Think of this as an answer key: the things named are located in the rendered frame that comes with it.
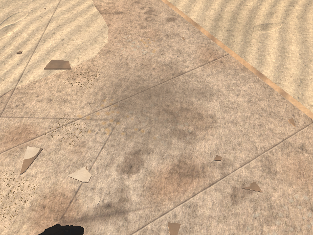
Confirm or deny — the left robot hand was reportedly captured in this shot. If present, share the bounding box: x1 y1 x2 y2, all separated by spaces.
38 224 84 235

